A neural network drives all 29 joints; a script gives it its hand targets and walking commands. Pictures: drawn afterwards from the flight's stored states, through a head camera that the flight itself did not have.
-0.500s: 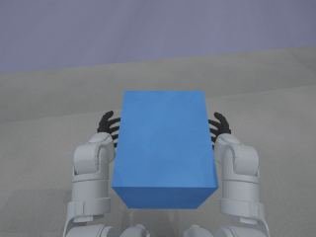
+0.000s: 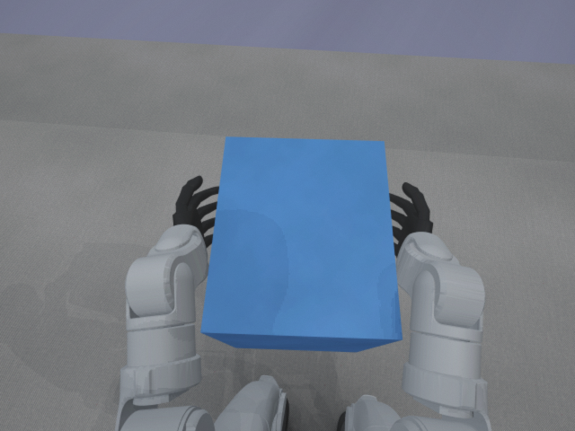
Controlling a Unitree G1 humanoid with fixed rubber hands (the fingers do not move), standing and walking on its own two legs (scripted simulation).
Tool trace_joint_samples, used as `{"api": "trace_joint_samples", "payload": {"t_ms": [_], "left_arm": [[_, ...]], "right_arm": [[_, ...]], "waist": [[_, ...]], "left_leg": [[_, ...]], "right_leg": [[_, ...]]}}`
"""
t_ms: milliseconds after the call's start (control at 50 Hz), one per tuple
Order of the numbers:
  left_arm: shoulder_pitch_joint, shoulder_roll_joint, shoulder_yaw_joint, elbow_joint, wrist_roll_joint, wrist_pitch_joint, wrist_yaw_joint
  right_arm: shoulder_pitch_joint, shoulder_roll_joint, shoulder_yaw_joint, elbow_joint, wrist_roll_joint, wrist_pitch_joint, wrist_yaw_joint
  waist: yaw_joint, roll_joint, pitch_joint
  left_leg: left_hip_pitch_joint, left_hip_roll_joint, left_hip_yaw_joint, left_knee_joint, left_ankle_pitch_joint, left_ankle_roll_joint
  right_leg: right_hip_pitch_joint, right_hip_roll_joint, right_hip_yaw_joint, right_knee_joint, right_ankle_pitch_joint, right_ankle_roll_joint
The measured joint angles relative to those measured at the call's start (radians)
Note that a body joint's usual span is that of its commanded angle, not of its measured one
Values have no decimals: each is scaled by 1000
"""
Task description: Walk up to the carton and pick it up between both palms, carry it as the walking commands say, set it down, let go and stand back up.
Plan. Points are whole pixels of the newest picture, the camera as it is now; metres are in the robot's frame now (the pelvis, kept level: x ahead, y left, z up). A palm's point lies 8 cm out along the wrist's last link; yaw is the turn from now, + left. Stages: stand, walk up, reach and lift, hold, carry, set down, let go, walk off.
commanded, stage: carry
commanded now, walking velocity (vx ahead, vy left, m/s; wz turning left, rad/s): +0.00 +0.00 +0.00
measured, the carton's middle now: (299, 258) +0.34 +0.02 +0.00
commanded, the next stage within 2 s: none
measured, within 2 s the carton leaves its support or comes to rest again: neither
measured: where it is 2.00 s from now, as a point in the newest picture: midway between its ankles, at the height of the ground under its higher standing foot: outside the picture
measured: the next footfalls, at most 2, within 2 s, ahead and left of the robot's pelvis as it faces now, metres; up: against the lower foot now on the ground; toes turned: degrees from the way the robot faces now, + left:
none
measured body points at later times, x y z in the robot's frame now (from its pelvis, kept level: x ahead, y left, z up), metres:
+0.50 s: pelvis -0.01 -0.01 +0.01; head +0.01 +0.00 +0.46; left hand +0.33 +0.16 +0.10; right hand +0.33 -0.13 +0.10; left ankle +0.07 +0.08 -0.70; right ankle +0.03 -0.14 -0.70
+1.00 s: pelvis -0.01 -0.03 +0.01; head -0.02 -0.03 +0.46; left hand +0.31 +0.12 +0.09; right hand +0.31 -0.17 +0.09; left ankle +0.07 +0.08 -0.70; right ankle +0.03 -0.14 -0.70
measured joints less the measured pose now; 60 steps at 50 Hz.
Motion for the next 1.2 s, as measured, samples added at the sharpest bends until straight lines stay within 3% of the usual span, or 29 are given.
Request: {"api": "trace_joint_samples", "payload": {"t_ms": [100,180,300,440,740,1200], "left_arm": [[18,-7,-1,-54,-21,10,12],[24,3,-16,-85,-31,26,16],[4,17,-36,0,-12,57,17],[-18,16,-20,87,10,71,19],[2,8,-6,157,43,91,18],[43,3,-17,105,43,72,10]], "right_arm": [[8,7,-3,-46,30,11,-16],[19,18,-2,-84,30,24,-19],[35,16,-22,-32,5,45,-8],[7,-3,-32,66,-10,62,0],[7,-22,-23,179,-15,72,8],[41,-16,-2,141,-10,50,11]], "waist": [[8,-44,18],[10,-45,3],[16,-25,-40],[-3,-47,-96],[-34,-73,-186],[-42,-72,-137]], "left_leg": [[35,-29,-4,-47,28,3],[34,-17,-14,-37,25,6],[68,1,-22,-59,34,1],[106,-9,-13,-125,71,-6],[144,-4,-6,-154,80,-29],[126,12,-18,-157,89,-57]], "right_leg": [[21,-30,-5,-2,-12,0],[35,-16,-15,-22,-1,0],[83,4,-22,-78,29,-4],[99,-9,-13,-101,45,-10],[111,-6,-4,-83,32,-33],[82,9,-16,-63,28,-64]]}}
